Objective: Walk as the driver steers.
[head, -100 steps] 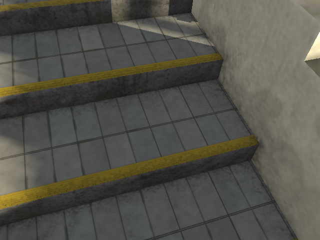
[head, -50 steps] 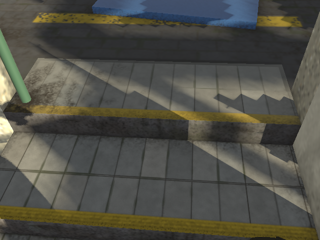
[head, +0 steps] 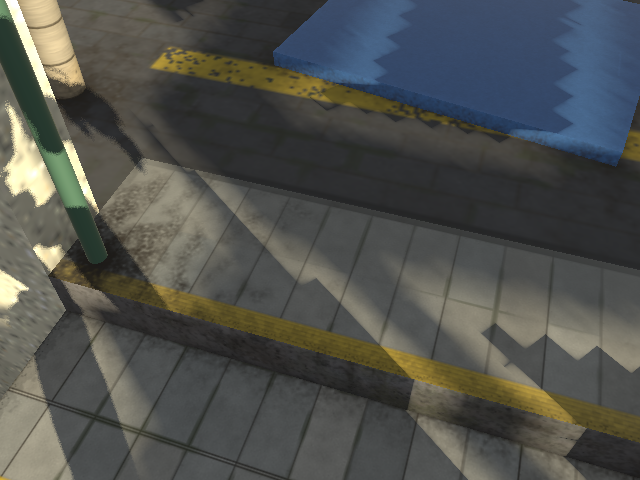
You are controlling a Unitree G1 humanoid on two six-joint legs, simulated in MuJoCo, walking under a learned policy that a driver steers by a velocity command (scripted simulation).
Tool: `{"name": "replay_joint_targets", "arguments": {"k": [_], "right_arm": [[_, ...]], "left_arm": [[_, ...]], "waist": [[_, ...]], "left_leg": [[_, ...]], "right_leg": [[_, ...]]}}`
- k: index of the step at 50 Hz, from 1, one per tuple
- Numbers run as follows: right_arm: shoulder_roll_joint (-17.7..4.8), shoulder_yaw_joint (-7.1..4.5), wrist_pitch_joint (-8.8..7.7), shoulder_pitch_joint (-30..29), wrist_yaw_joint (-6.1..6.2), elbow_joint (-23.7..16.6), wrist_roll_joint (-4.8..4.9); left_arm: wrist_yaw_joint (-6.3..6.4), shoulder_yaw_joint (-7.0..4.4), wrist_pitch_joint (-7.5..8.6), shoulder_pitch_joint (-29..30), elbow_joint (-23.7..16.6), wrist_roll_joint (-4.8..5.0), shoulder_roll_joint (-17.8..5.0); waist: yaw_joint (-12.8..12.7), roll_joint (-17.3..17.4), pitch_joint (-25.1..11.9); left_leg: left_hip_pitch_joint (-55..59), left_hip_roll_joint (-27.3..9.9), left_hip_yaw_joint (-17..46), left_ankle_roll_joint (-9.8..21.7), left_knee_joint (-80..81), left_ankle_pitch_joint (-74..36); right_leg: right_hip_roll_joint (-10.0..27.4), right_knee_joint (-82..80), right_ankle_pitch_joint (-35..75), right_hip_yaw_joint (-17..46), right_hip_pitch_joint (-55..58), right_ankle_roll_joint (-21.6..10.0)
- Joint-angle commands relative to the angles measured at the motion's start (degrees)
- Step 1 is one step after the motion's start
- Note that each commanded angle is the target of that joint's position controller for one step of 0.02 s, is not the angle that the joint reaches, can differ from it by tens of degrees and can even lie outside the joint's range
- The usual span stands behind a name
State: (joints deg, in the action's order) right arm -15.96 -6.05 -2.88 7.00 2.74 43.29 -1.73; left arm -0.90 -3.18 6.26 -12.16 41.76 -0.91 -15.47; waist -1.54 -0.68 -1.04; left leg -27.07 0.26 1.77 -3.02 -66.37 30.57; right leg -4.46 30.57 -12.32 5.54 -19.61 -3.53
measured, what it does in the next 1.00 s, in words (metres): steps on the spot, turning right: left foot, then right foot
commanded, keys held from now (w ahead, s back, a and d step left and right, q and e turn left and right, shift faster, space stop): e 0.52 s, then no key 0.34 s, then w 0.14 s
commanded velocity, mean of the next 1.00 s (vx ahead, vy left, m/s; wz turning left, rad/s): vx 0.02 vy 0.00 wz -0.40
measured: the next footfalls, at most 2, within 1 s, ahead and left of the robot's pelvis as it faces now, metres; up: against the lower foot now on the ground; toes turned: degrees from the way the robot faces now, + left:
left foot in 0.28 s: +0.04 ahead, +0.15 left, +0.00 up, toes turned -12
right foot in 0.76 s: -0.04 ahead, -0.07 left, +0.00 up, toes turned -25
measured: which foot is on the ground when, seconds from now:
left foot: up 0.00-0.26, down 0.28-1.00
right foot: down 0.00-0.30, up 0.32-0.74, down 0.76-1.00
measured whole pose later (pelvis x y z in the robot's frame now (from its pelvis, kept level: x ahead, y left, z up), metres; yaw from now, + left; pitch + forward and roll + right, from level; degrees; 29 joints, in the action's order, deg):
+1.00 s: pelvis -0.01 +0.06 -0.01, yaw -25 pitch +2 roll -1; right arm -14.1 -3.5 -4.7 12.8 0.1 40.3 -1.8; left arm -2.2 -2.5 4.1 -9.9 37.3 -0.8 -10.4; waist 0.7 0.4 -1.8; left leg -17.3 -3.0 -8.6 5.3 -37.9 23.0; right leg 0.2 35.9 -20.9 0.1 -17.9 -2.5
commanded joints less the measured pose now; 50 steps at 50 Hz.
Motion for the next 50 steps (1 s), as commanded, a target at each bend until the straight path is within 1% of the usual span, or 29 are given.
{"name": "replay_joint_targets", "arguments": {"k": [1,4,7,9,10,13,14,15,16,17,19,20,21,22,24,27,29,30,32,34,36,38,39,40,42,44,46,47,50], "right_arm": [[-4.6,-0.63,-2.37,0.5,1.08,-4.6,-1.46],[-4.0,-0.41,-1.45,4.2,0.58,-4.9,-1.03],[-2.2,0.95,0.71,2.5,0.08,-6.4,-0.09],[-1.8,1.48,1.19,2.9,-0.38,-6.4,-0.28],[-2.5,1.29,0.99,3.0,-0.46,-6.1,0.3],[-3.5,0.65,-0.74,2.5,-1.3,-7.5,1.65],[-4.2,0.27,-1.63,4.4,-1.41,-7.8,1.61],[-8.7,-0.92,-2.89,7.7,-0.93,-7.8,0.95],[-15.0,-3.35,-3.75,9.3,-0.97,-8.0,-1.37],[-13.0,-3.23,-3.98,8.6,-0.54,-8.9,-2.99],[-3.2,0.46,-3.63,-8.2,-2.31,-13.4,-1.88],[0.3,2.07,-2.99,-10.3,-2.35,-14.4,-0.84],[0.2,2.44,-2.26,-11.3,-1.87,-15.5,0.09],[-0.7,2.74,-2.21,-9.3,-1.58,-15.4,-0.29],[-1.6,2.95,-1.93,-2.7,-1.25,-13.8,-0.96],[-2.0,3.44,-1.33,4.0,-2.94,-11.1,-0.67],[-1.9,3.69,-0.43,3.7,-4.37,-10.1,0.16],[-0.3,4.43,-0.26,1.7,-4.92,-10.2,0.37],[-0.5,4.57,-0.85,-2.3,-5.35,-10.2,1.73],[-3.8,3.04,-1.27,-0.9,-4.54,-9.1,2.25],[-5.4,1.94,-1.43,1.7,-3.73,-6.8,2.24],[1.9,4.8,-1.82,-1.4,-4.31,-5.0,2.54],[6.3,6.34,-2.17,0.9,-4.65,-4.8,2.33],[2.9,4.81,-3.17,3.6,-2.94,-7.1,1.8],[-3.3,2.55,-3.43,-1.2,-0.97,-8.7,1.62],[-1.4,2.86,-2.75,1.4,-1.22,-7.7,1.64],[-1.9,2.2,-2.0,2.3,-2.5,-7.4,0.19],[-1.7,1.92,-2.04,1.2,-2.74,-8.1,-0.2],[-0.5,1.47,-3.71,5.4,-2.83,-7.6,-0.67]], "left_arm": [[-1.01,-0.05,-0.34,3.6,-4.8,0.09,-3.3],[-1.25,-0.08,-0.44,6.1,-8.2,-0.08,-4.8],[-1.3,-1.07,0.75,2.3,-8.8,1.0,-6.7],[-1.98,-1.73,0.33,1.1,-8.6,1.62,-7.3],[-2.03,-1.93,0.01,1.4,-8.7,1.66,-7.5],[-2.57,-1.8,-2.54,2.1,-7.5,1.93,-6.7],[-3.02,-1.54,-3.21,1.9,-7.4,1.37,-5.3],[-2.68,-0.81,-3.69,-1.6,-8.0,0.84,-1.0],[-1.92,-1.28,-3.8,1.0,-11.3,-0.3,-1.8],[-0.65,-2.7,-4.05,-0.3,-8.7,-0.72,-6.3],[1.28,-3.81,-4.3,-4.9,-4.4,-0.64,-8.9],[1.71,-3.38,-3.94,-4.0,-5.0,-1.5,-6.9],[1.32,-2.85,-3.48,-2.2,-6.0,-1.88,-6.0],[0.99,-2.72,-2.91,-0.9,-5.9,-1.22,-5.8],[0.82,-2.92,-2.62,1.1,-5.5,0.57,-6.0],[1.71,-3.91,-2.07,2.1,-5.4,0.28,-7.1],[2.2,-3.9,-2.07,1.2,-4.9,-0.26,-6.5],[2.18,-3.53,-2.28,1.0,-4.7,-0.56,-5.0],[1.31,-2.07,-3.17,-1.1,-4.6,-1.19,-1.4],[0.09,-0.93,-3.49,0.4,-6.0,-0.84,0.7],[-0.51,-1.01,-2.62,0.7,-7.6,0.2,-0.5],[-1.79,-0.46,-0.69,-0.4,-7.8,1.97,0.1],[-1.92,-0.03,0.6,0.1,-9.5,1.98,-1.1],[-2.02,-1.16,1.0,5.8,-10.7,2.2,-7.1],[-2.33,-1.12,0.12,6.0,-11.1,0.49,-4.8],[-2.43,-0.28,-1.11,3.5,-9.5,1.87,-1.6],[-2.0,-2.9,-2.01,-3.0,-7.0,0.49,-6.6],[-1.49,-3.51,-1.91,-1.9,-7.2,-0.24,-7.4],[-0.13,-1.83,-1.37,7.1,-8.5,0.04,-1.9]], "waist": [[2.9,-2.1,-2.7],[4.1,-2.1,-4.4],[1.4,-4.1,-5.3],[-0.3,-3.8,-5.9],[-1.1,-4.8,-5.8],[1.0,-4.7,-6.7],[2.4,-4.9,-7.4],[1.5,3.4,-10.6],[2.6,13.9,-7.2],[3.0,3.6,-6.9],[-2.7,7.4,-2.5],[-2.3,7.8,-2.8],[-2.3,6.5,-4.3],[-0.8,3.2,-3.8],[3.5,4.4,-3.1],[5.7,6.0,-2.3],[4.4,6.0,-1.9],[3.2,5.5,-2.0],[0.4,4.6,-3.2],[2.7,6.1,-2.3],[3.0,5.5,-2.2],[-1.2,4.4,-4.1],[-0.1,0.3,-9.8],[4.8,-7.7,-10.2],[2.5,-2.7,-8.5],[2.0,-2.0,-6.5],[-1.0,-3.1,0.1],[-1.3,-5.4,1.9],[3.2,-7.2,1.4]], "left_leg": [[-9.2,-1.5,3.6,0.6,-12.0,-2.3],[-2.6,-0.9,0.9,-3.2,-6.4,-7.9],[-2.5,-1.9,-0.7,-5.9,8.1,-4.7],[-1.3,-2.4,0.0,-4.7,18.6,-1.8],[-0.1,-1.9,-0.7,-4.0,22.8,-4.1],[11.4,1.8,-4.9,0.4,37.7,-16.5],[16.1,-0.3,-3.1,3.0,39.7,-21.5],[23.4,-11.0,8.9,13.7,43.4,-38.9],[30.8,-27.4,31.4,30.4,48.6,-48.4],[27.5,-29.1,29.7,29.6,49.8,-47.7],[12.3,-19.2,12.5,18.3,48.8,-38.0],[10.6,-15.7,6.3,15.9,48.2,-38.4],[8.6,-14.6,3.5,16.2,48.1,-39.2],[11.0,-14.1,2.1,16.3,49.1,-35.2],[19.0,-14.2,0.5,17.2,48.7,-32.0],[27.4,-16.6,1.0,19.1,49.0,-31.7],[27.8,-17.0,1.1,18.6,50.5,-24.9],[26.3,-17.2,1.1,17.3,49.9,-21.3],[20.9,-16.9,0.1,15.7,47.9,-17.0],[17.5,-16.5,0.7,15.3,46.2,-13.2],[17.3,-17.9,2.9,16.5,44.5,-14.0],[10.4,-17.3,2.3,10.8,40.7,-19.2],[8.1,-12.5,-4.1,5.1,35.0,-18.6],[9.3,-4.5,-11.9,1.3,30.1,-16.8],[12.7,-3.4,-12.0,2.4,28.7,-21.1],[12.7,-4.5,-11.1,4.0,31.6,-20.5],[7.2,-3.1,-11.2,7.0,31.0,-5.2],[4.5,-2.7,-10.5,8.2,29.6,-3.1],[9.5,-2.5,-8.3,12.2,29.2,-7.8]], "right_leg": [[15.3,-12.6,13.3,20.2,4.6,-13.0],[11.9,-10.5,11.7,17.9,0.1,-11.7],[12.2,-8.6,14.6,21.2,4.2,-10.9],[14.4,-7.2,12.3,26.2,6.6,-11.5],[14.6,-7.5,9.2,27.5,6.2,-11.5],[10.8,-7.3,6.5,28.4,1.5,-10.8],[9.3,-5.5,5.3,27.7,-0.8,-8.9],[2.2,4.5,-6.1,20.0,-5.7,-1.9],[-8.1,20.9,-23.3,7.0,-26.2,7.6],[-3.1,42.1,-22.4,7.3,-26.5,9.7],[-1.9,61.4,-12.4,5.6,-23.3,9.6],[-2.9,63.5,-8.2,4.3,-22.1,9.6],[-2.3,68.6,-6.3,0.3,-19.1,10.3],[-1.3,65.2,-3.7,1.8,-20.2,10.7],[-1.3,62.7,0.1,3.9,-24.2,11.7],[-0.8,53.9,0.7,5.7,-27.8,12.4],[1.3,41.8,-3.1,3.6,-25.8,13.0],[3.7,36.7,-5.1,3.2,-23.4,13.7],[7.5,24.9,-10.8,-1.5,-15.6,15.1],[7.2,13.8,-17.6,-6.4,-10.2,14.2],[6.2,3.0,-10.3,-8.5,-6.5,10.1],[8.0,-9.1,10.4,-5.0,6.5,4.3],[13.8,-5.4,30.5,1.2,14.2,-2.1],[16.1,-3.2,29.9,8.6,8.7,-11.1],[14.3,-1.2,25.2,4.3,3.6,-7.1],[11.4,-1.6,6.9,2.5,2.3,-2.3],[11.4,-7.4,-20.4,5.2,0.4,-6.3],[13.2,-11.3,-27.0,9.6,0.6,-9.2],[18.0,-14.9,-25.4,14.7,-0.1,-13.0]]}}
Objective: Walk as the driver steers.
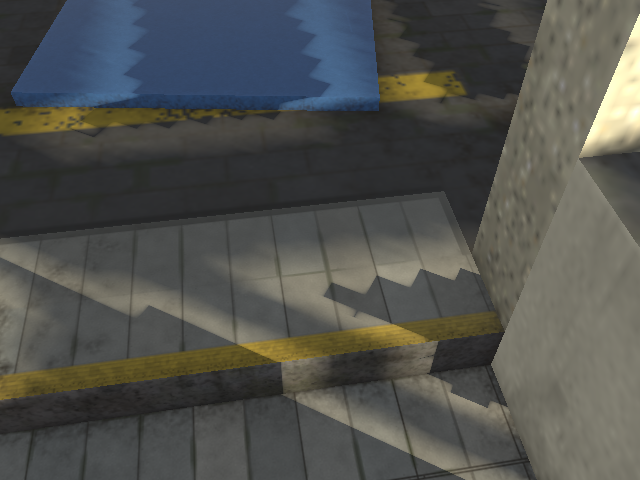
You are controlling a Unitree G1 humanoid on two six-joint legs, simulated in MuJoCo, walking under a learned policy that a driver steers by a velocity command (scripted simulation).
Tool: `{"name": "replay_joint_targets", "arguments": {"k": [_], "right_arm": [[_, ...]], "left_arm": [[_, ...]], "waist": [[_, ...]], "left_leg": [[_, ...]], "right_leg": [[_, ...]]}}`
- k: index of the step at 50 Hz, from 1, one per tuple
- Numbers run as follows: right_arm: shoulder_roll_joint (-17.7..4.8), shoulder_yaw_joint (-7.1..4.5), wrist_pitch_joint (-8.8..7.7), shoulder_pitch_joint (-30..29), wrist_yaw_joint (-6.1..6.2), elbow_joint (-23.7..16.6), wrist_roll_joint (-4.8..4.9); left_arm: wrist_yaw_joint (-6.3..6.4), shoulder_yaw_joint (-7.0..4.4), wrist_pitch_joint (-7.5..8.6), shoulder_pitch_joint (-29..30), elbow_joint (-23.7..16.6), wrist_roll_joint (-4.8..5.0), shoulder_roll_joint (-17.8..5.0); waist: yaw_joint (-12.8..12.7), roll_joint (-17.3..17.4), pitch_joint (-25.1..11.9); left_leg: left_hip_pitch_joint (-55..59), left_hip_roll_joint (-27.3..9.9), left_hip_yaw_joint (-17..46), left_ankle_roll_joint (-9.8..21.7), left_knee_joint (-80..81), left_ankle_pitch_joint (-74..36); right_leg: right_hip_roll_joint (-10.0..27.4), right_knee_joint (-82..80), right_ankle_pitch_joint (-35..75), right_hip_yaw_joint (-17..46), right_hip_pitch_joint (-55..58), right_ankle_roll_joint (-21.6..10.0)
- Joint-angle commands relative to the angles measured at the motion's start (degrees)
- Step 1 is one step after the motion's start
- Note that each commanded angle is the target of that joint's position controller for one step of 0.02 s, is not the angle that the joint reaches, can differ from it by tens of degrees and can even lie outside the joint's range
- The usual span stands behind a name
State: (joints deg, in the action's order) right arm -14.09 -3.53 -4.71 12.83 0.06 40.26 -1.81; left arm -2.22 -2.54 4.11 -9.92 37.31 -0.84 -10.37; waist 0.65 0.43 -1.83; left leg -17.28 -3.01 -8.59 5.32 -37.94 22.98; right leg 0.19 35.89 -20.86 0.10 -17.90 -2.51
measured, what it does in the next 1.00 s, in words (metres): climbs: right foot 0.12 m higher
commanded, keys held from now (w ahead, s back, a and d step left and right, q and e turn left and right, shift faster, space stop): w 0.54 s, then w+q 0.46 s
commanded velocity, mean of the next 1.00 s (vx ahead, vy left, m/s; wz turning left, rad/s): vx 0.43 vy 0.00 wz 0.13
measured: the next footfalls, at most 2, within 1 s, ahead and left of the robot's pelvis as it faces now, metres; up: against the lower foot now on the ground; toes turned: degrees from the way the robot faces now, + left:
right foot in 0.52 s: +0.41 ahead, -0.12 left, +0.12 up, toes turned -4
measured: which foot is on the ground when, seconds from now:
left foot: down 0.00-0.54, up 0.56-1.00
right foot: down 0.00-0.08, up 0.10-0.50, down 0.52-1.00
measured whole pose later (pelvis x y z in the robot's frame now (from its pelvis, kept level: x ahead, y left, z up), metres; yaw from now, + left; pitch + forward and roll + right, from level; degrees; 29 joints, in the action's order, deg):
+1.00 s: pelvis +0.51 -0.01 +0.13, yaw +11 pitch +6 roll -1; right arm -6.7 2.4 -2.0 -4.0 -3.8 47.2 -1.4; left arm -3.4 3.0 5.8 -26.0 62.7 -6.4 -4.8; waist -3.5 -2.5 -7.2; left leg -67.4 -6.4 -2.2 10.8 -80.2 13.1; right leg 0.8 11.6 -19.3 -15.6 1.6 -0.1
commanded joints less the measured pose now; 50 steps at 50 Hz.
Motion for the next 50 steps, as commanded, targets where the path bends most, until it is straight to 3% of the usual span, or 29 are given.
{"name": "replay_joint_targets", "arguments": {"k": [1,3,5,6,7,8,9,11,13,15,19,21,23,26,27,28,29,30,31,33,34,35,38,40,41,43,45,47,50], "right_arm": [[-1.8,-1.07,-2.27,0.5,-0.24,-4.3,-0.31],[-1.9,-1.6,-2.76,2.7,-0.43,-3.4,-0.4],[-8.0,-3.56,-2.82,14.7,0.29,-0.7,-0.69],[-8.4,-3.25,-2.52,25.0,0.32,2.6,-2.19],[-7.1,-2.21,-1.9,26.0,-0.42,5.8,-4.99],[-4.3,-0.86,-0.8,23.3,-1.44,7.6,-6.18],[-0.1,1.08,0.03,18.9,-2.39,8.1,-5.91],[4.4,3.8,1.4,16.8,-2.93,10.9,-5.07],[4.8,4.32,1.85,21.9,-2.02,14.8,-6.02],[5.7,5.28,1.25,20.8,-2.16,17.1,-8.52],[5.8,7.52,-0.41,25.2,-2.37,21.8,-7.31],[4.2,7.61,0.11,22.2,-4.12,20.5,-4.63],[-3.2,6.33,-1.86,21.2,-4.48,19.4,-1.89],[-10.4,3.02,-1.47,24.8,-5.26,22.5,-2.41],[-10.2,1.76,-1.62,23.9,-5.2,21.8,-3.74],[-0.1,4.42,-2.12,33.8,-6.5,20.5,-7.21],[-0.2,3.1,-0.47,26.3,-7.84,20.7,-3.72],[2.3,2.06,-0.74,16.0,-8.18,17.7,-0.52],[2.2,1.32,-1.55,10.3,-6.18,16.9,0.21],[5.1,2.86,-1.8,4.5,-3.82,13.9,-1.27],[6.3,3.51,-1.08,3.3,-3.76,13.1,-1.5],[7.2,3.69,-0.07,2.8,-3.53,12.5,-1.79],[6.0,3.32,0.48,-2.4,-4.05,10.7,-0.17],[2.1,2.74,0.64,-6.8,-5.03,9.5,-0.43],[3.1,3.26,0.88,-7.3,-5.16,10.1,-0.07],[4.3,4.26,0.3,-11.4,-4.05,8.1,-0.18],[5.1,5.2,-0.27,-15.9,-2.69,5.5,0.52],[3.5,5.05,0.34,-21.3,-2.45,3.1,0.99],[5.2,6.08,4.14,-30.8,-4.94,0.1,0.31]], "left_arm": [[1.5,-2.15,0.54,6.2,-4.2,0.08,-6.0],[1.63,-2.05,-0.77,6.6,-4.6,-0.42,-5.3],[0.19,-1.54,-2.0,10.0,-6.4,-1.97,-2.8],[-0.22,-1.3,-1.43,11.4,-5.8,-1.91,-1.4],[0.06,-0.6,-0.74,9.7,-4.1,-1.03,0.2],[0.39,-0.38,0.27,7.8,-2.1,-1.44,-0.3],[0.55,-0.59,0.84,6.8,-1.9,-2.12,-1.5],[0.01,1.01,-0.36,7.2,-2.0,-1.78,0.6],[-0.69,2.97,-1.67,11.3,-2.7,-1.02,2.6],[-1.11,4.86,-1.76,13.9,-3.3,-0.61,4.0],[-1.2,6.11,-2.61,23.3,-6.9,-0.1,1.1],[-2.99,7.33,-5.4,30.0,-7.8,-0.4,3.2],[-4.24,5.89,-5.73,25.1,-5.1,-1.26,0.4],[-3.75,4.3,-4.38,14.4,-1.1,-1.7,-1.6],[-2.63,2.38,-3.49,0.3,3.1,-2.77,-5.2],[-2.27,2.08,-2.27,-11.3,8.1,0.27,-8.7],[-1.35,0.74,-2.59,-28.5,14.4,-2.46,-10.1],[-0.83,0.03,0.08,-29.2,17.5,-3.57,-11.7],[-0.31,0.81,1.46,-18.8,16.9,-2.48,-7.5],[-0.62,2.52,1.62,-5.3,16.7,-0.83,1.4],[-0.66,4.12,1.37,-1.5,17.2,-0.84,6.7],[-0.41,4.91,1.92,-0.4,17.9,-1.25,8.6],[0.71,3.23,3.61,4.7,16.0,-2.83,3.5],[0.7,3.37,3.58,0.1,17.4,-3.98,1.5],[0.81,3.39,3.42,-5.8,19.8,-4.6,0.8],[1.1,4.0,3.19,-16.0,24.3,-6.14,1.2],[1.17,4.51,3.02,-18.1,26.3,-7.39,1.4],[0.33,4.83,2.9,-17.7,24.6,-6.58,1.3],[-2.8,3.93,1.56,-19.5,23.5,-4.22,-4.2]], "waist": [[1.8,-6.6,1.8],[1.9,-2.8,1.0],[6.9,10.2,0.0],[11.3,9.2,2.0],[9.2,5.1,6.0],[6.9,3.8,5.9],[4.1,2.6,4.3],[1.1,2.4,1.5],[2.9,5.0,1.2],[1.7,0.9,3.8],[3.2,0.9,4.0],[2.9,3.7,3.7],[-1.5,9.0,1.9],[-4.9,13.9,-2.8],[-9.0,9.4,-8.8],[-7.1,-6.7,-28.4],[-13.1,-10.0,-27.8],[-11.4,-9.1,-12.4],[-8.0,-6.0,-4.5],[-1.4,-0.5,-6.0],[1.9,2.3,-5.5],[4.5,3.5,-3.9],[6.2,-2.6,-0.1],[3.6,-3.7,-1.4],[1.5,-6.1,-1.2],[-1.4,-4.1,-0.4],[-2.1,-1.2,0.1],[-3.2,-0.6,-1.3],[-4.2,-3.9,1.5]], "left_leg": [[3.3,0.6,2.4,4.7,3.1,-1.5],[9.3,-0.9,5.2,6.2,7.7,-3.8],[27.9,-14.4,31.9,17.0,20.6,-12.2],[36.1,-21.7,41.8,20.6,25.6,-11.8],[35.0,-22.8,39.6,18.3,24.4,-11.5],[30.7,-20.3,33.6,15.5,23.2,-13.6],[26.9,-19.2,28.0,14.2,23.1,-16.3],[23.3,-16.7,21.1,11.3,24.5,-13.0],[21.1,-14.0,17.7,11.5,25.5,-10.5],[15.3,-11.6,13.6,10.0,28.3,-7.8],[9.1,-9.8,10.4,7.2,33.6,-8.8],[-4.7,-10.4,6.7,7.9,42.0,-17.8],[2.5,-11.5,4.7,9.6,35.0,-58.8],[23.9,-14.2,2.9,7.3,19.1,-102.4],[15.4,-11.6,5.3,3.5,3.4,-93.9],[-10.5,-3.1,12.8,0.6,-13.5,-58.2],[-19.6,7.2,18.5,-1.1,-37.9,-10.5],[-31.4,6.5,24.4,0.1,-57.9,-14.3],[-34.2,3.3,24.2,0.5,-63.7,-18.0],[-34.1,0.5,20.3,4.2,-71.3,-17.0],[-35.0,-1.3,20.2,6.6,-69.9,-18.1],[-35.8,-3.1,18.6,7.3,-64.9,-19.3],[-30.6,-5.1,14.2,5.9,-52.7,-15.8],[-36.7,-4.9,13.4,5.8,-53.5,-16.1],[-43.0,-3.6,11.7,6.6,-60.9,-13.9],[-60.1,-2.5,14.1,8.3,-67.7,-8.7],[-67.0,-3.3,15.0,9.3,-62.0,-8.6],[-57.3,-5.3,10.0,6.5,-44.0,-19.1],[-36.1,-1.0,0.0,2.7,-33.4,-2.3]], "right_leg": [[12.2,-19.0,-12.8,17.8,-2.7,-13.2],[7.0,-12.2,-5.5,10.0,-4.0,-9.9],[-4.7,13.2,-3.5,-0.2,-24.5,-0.9],[-6.6,31.9,-10.5,7.7,-40.1,-1.0],[-5.6,48.5,-5.7,14.2,-50.2,-3.3],[-5.4,60.9,-0.8,14.9,-54.6,-6.0],[-5.0,66.9,1.6,14.4,-56.3,-8.1],[-2.6,75.0,3.5,10.9,-59.6,-9.9],[-2.4,86.4,0.7,4.7,-66.5,-10.7],[0.7,83.6,3.5,2.7,-69.8,-12.3],[7.0,63.8,13.8,-3.7,-63.0,-12.2],[5.8,48.5,12.6,-6.8,-38.4,-9.2],[-0.4,42.2,5.8,-12.6,-28.8,-6.2],[-5.2,23.1,4.3,-13.5,-18.5,-6.5],[-3.9,19.5,15.6,-6.7,0.3,-8.4],[8.2,11.4,13.7,22.4,36.1,-20.4],[15.8,-4.3,9.0,43.4,36.5,-22.7],[16.0,-9.4,0.6,43.2,22.6,-17.1],[16.1,-9.5,-3.4,37.2,7.5,-16.0],[17.0,-10.4,4.1,26.3,-2.8,-15.9],[16.4,-13.0,4.1,21.7,-6.5,-13.8],[16.5,-16.1,7.0,16.8,-8.6,-11.8],[11.0,-23.9,16.2,-0.9,-14.1,-9.0],[11.1,-24.9,17.5,-4.3,-8.8,-10.3],[11.4,-24.5,19.1,-4.0,-2.6,-11.3],[15.1,-23.2,23.2,-1.5,13.2,-11.7],[15.3,-24.7,20.4,-2.7,20.8,-10.2],[13.5,-28.7,21.0,-7.6,17.9,-8.8],[15.2,-33.2,36.8,-13.4,9.0,-9.5]]}}
Keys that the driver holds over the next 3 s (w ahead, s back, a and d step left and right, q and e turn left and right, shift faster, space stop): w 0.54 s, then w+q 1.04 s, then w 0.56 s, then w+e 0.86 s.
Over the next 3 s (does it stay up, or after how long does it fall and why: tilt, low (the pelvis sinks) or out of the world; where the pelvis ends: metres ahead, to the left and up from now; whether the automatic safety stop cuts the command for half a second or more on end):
stays up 1.49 0.43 0.31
